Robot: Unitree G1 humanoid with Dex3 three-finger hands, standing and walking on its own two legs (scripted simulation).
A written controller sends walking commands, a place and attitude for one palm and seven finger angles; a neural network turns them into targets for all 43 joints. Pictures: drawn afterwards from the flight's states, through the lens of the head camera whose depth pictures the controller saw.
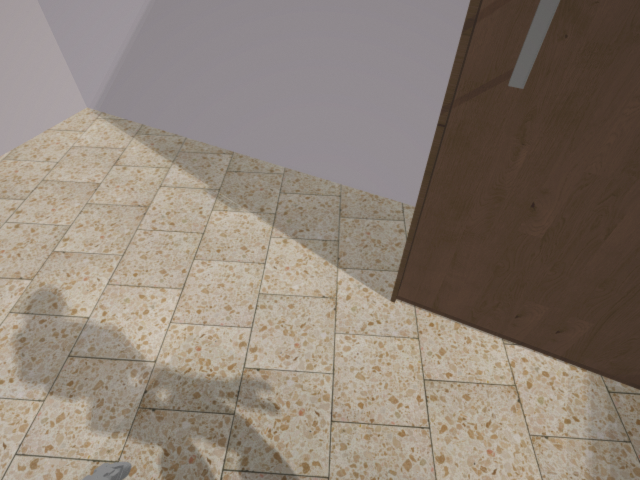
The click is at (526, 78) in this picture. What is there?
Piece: wardrobe's sliding door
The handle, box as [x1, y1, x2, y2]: [508, 0, 559, 88]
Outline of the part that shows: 559,0 540,0 508,85 523,88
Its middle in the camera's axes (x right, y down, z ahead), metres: +0.39 -0.38 +0.68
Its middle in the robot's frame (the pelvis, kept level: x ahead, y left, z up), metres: +0.81 -0.34 +0.24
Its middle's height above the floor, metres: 1.01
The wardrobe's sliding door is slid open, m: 0.00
